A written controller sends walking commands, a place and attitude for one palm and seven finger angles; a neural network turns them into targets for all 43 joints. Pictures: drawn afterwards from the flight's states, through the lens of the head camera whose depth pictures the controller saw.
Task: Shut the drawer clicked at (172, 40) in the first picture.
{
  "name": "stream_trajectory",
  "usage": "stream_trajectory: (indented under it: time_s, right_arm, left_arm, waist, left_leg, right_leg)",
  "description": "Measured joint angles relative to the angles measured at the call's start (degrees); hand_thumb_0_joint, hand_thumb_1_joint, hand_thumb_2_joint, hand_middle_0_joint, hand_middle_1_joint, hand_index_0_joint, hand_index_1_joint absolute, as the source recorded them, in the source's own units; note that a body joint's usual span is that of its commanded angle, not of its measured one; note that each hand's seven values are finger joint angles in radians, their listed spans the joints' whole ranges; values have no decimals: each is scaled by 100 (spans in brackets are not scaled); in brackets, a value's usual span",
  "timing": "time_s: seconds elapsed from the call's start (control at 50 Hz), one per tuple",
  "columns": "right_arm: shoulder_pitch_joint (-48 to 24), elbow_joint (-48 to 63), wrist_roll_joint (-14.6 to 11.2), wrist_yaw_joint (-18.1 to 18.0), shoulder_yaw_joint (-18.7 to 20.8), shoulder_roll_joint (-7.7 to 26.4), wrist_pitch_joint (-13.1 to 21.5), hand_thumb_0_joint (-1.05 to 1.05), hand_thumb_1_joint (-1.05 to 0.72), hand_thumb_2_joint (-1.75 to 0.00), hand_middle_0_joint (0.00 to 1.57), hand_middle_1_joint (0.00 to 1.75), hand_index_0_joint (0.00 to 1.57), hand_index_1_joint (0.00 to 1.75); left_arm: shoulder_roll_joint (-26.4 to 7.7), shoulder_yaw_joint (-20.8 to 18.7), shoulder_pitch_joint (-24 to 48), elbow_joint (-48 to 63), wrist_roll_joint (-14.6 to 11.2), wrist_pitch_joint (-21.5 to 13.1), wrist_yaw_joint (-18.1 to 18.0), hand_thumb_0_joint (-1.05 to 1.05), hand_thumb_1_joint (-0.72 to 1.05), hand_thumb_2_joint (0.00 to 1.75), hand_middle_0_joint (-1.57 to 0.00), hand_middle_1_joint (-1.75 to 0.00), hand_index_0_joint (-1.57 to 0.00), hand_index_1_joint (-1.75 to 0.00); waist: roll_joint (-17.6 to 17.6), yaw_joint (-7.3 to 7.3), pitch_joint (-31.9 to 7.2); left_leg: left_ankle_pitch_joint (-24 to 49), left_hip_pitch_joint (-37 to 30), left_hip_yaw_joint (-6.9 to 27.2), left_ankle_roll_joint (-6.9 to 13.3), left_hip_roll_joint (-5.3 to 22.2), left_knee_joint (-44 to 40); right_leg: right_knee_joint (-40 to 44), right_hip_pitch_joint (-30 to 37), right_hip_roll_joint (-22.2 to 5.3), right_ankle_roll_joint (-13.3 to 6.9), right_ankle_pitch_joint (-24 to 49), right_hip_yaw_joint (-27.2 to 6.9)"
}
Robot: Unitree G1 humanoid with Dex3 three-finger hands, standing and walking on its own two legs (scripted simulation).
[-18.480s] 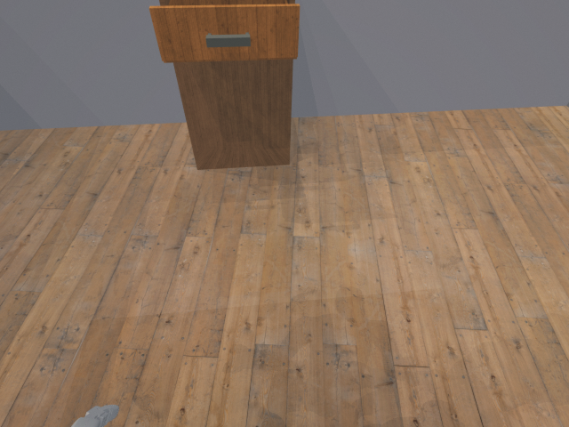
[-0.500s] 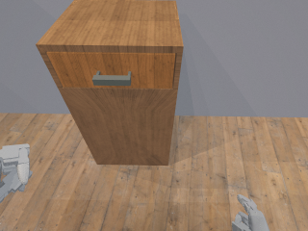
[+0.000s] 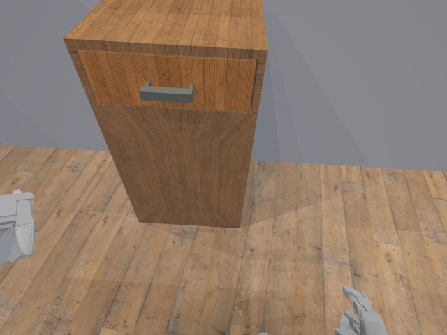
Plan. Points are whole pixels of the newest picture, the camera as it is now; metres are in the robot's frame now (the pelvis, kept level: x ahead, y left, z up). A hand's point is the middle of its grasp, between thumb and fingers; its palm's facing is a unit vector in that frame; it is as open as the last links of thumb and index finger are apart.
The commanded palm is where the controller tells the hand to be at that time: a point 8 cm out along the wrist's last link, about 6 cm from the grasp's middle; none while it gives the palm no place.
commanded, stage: step back with the hand held close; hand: left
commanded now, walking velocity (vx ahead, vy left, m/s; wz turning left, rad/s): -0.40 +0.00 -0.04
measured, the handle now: (168, 89) +0.70 +0.17 +0.05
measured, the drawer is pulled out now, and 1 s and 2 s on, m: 0.00 0.00 0.00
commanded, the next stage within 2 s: stop stepping back and stand still in 0.50 s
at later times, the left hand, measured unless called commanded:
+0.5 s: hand out of the picture +0.11 +0.22 +0.19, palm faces +0.39 -0.82 -0.42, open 3.2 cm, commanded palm +0.06 +0.26 +0.20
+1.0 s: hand out of the picture -0.02 +0.18 +0.18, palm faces +0.25 -0.85 -0.45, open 3.2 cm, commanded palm -0.06 +0.23 +0.20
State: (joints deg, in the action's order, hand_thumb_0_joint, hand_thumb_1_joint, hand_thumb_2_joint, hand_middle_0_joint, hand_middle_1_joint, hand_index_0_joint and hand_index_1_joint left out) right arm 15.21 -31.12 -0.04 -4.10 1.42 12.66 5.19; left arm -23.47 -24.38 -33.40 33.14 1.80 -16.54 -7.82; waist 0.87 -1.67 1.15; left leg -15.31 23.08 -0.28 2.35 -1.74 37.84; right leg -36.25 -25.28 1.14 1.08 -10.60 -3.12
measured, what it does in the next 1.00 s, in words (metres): walks backwards: right foot, then left foot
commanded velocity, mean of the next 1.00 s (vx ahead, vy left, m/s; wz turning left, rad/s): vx -0.17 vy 0.00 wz -0.03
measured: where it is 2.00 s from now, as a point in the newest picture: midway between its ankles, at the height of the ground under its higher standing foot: outside the picture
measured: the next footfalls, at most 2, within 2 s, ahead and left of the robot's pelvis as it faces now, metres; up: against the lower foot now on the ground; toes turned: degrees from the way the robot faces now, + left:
right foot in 0.52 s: -0.20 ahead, -0.14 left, +0.00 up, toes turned -10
left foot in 0.68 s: -0.05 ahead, +0.07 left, +0.00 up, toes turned -4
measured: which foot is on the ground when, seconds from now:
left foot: down 0.00-0.54, up 0.56-0.66, down 0.68-0.90, up 0.92-1.00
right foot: down 0.00-0.24, up 0.26-0.50, down 0.52-1.00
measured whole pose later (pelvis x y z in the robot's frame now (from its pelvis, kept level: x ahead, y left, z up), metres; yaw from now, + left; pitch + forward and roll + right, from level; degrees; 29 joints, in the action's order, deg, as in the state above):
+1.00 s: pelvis -0.23 -0.03 +0.02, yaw -8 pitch -1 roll +0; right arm 15.7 -36.1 0.4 -4.6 1.3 13.0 5.3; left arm -22.2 -20.0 -38.3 33.0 -0.8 -11.6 -7.4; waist 2.1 0.4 -2.4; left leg -19.1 25.7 -1.1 -0.4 -0.1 46.5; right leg -28.5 -16.3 1.3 -3.2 -14.1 1.8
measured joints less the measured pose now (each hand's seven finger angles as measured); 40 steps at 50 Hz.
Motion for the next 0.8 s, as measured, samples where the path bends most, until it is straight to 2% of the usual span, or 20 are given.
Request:
stream_trajectory:
  time_s: [0.08,0.2,0.24,0.26,0.32,0.36,0.4,0.46,0.52,0.54,0.58,0.62,0.66,0.72,0.76,0.8]
  right_arm:
    - [-66,-120,-15,38,85,11,4,1,-90,-90,20,30,20,30]
    - [-346,-287,6,140,157,26,-201,1,-90,-90,20,30,20,30]
    - [-396,-261,10,117,128,-13,-228,1,-90,-90,20,30,20,30]
    - [-414,-227,23,90,114,-24,-206,1,-90,-90,20,30,20,30]
    - [-393,-256,82,49,128,-169,2,1,-90,-90,20,30,20,30]
    - [-309,-301,83,64,112,-280,128,1,-90,-90,20,30,20,30]
    - [-261,-350,88,108,62,-374,243,1,-90,-90,20,30,20,30]
    - [-361,-417,117,169,-71,-471,416,1,-90,-90,20,30,20,30]
    - [-647,-436,184,205,-188,-515,516,1,-90,-90,20,30,20,30]
    - [-770,-460,198,210,-203,-490,496,1,-90,-90,20,30,20,30]
    - [-896,-525,196,179,-211,-414,368,1,-90,-90,21,30,20,30]
    - [-793,-525,100,140,-205,-383,224,1,-90,-90,21,30,20,30]
    - [-586,-438,25,86,-212,-331,88,1,-90,-90,21,30,20,30]
    - [-357,-316,-27,-16,-156,-230,-24,1,-90,-90,20,30,20,30]
    - [-308,-261,-37,-33,-98,-143,-28,1,-90,-90,20,30,20,30]
    - [-267,-232,6,-20,-37,-70,51,1,-90,-90,20,30,20,30]
  left_arm:
    - [38,-149,91,-110,-51,-76,23,1,88,90,-141,-159,-140,-159]
    - [132,150,32,100,-221,-11,61,1,89,90,-141,-159,-140,-159]
    - [31,141,-67,228,-237,6,49,1,88,90,-141,-159,-140,-159]
    - [-18,109,-104,261,-215,-1,39,1,88,90,-141,-159,-140,-159]
    - [-106,-19,-154,156,-125,-4,22,1,88,90,-141,-159,-140,-159]
    - [-83,-93,-176,148,-175,48,-14,1,88,90,-141,-159,-140,-159]
    - [-16,-160,-231,225,-264,56,-70,1,88,90,-141,-159,-140,-159]
    - [151,-107,-205,266,-364,16,-108,1,89,90,-141,-159,-140,-160]
    - [215,82,111,161,-376,7,-30,1,89,90,-141,-160,-140,-160]
    - [246,185,259,93,-347,-1,25,1,89,90,-141,-160,-140,-160]
    - [274,411,434,3,-317,20,141,1,89,90,-141,-160,-140,-160]
    - [143,471,340,100,-302,25,228,1,89,90,-141,-159,-140,-160]
    - [-81,312,21,303,-323,14,262,1,88,90,-141,-159,-140,-159]
    - [-395,-48,-392,427,-417,53,234,1,88,90,-141,-159,-140,-159]
    - [-480,-150,-444,294,-461,136,197,1,88,90,-141,-159,-140,-159]
    - [-465,-144,-489,91,-495,243,180,1,88,90,-141,-159,-140,-159]
  waist:
    - [-82,29,27]
    - [21,-4,111]
    - [158,-28,123]
    - [161,-25,155]
    - [27,16,88]
    - [-97,85,-83]
    - [-118,222,-264]
    - [-46,391,-393]
    - [55,463,-251]
    - [-15,466,-156]
    - [-212,386,32]
    - [-153,269,-10]
    - [-9,165,-201]
    - [186,-54,-328]
    - [263,-60,-220]
    - [251,-50,-165]
  left_leg:
    - [-190,171,-5,-15,86,213]
    - [-658,254,50,-106,64,270]
    - [73,199,3,-73,43,-120]
    - [455,230,-9,-51,73,-165]
    - [451,297,84,-49,224,-181]
    - [530,317,169,-78,367,-370]
    - [714,335,124,-155,495,-617]
    - [967,427,-86,-231,632,-910]
    - [1218,627,-299,-318,706,-1007]
    - [1288,708,-311,-353,794,-986]
    - [1202,676,-203,-355,897,-959]
    - [678,550,-167,-310,701,-599]
    - [402,314,-198,-271,447,-349]
    - [369,-58,-237,-81,241,-885]
    - [723,-190,-295,-93,217,-1118]
    - [856,-302,-356,-94,236,-1305]
  right_leg:
    - [-51,-71,76,-66,-44,-19]
    - [395,-143,-9,-44,385,27]
    - [382,-249,-74,-6,427,13]
    - [162,-342,-40,23,270,8]
    - [-1754,-590,287,57,-711,-62]
    - [-2299,-336,407,60,-1058,29]
    - [-1938,152,315,53,-1382,188]
    - [-753,892,103,37,-1590,299]
    - [710,1477,-53,5,-1051,287]
    - [910,1495,13,-28,-1142,276]
    - [925,1461,193,-99,-1020,291]
    - [948,1402,179,-114,-866,253]
    - [942,1278,132,-117,-789,172]
    - [794,1124,38,-108,-761,156]
    - [501,986,-21,-65,-728,224]
    - [153,829,-10,-43,-1175,262]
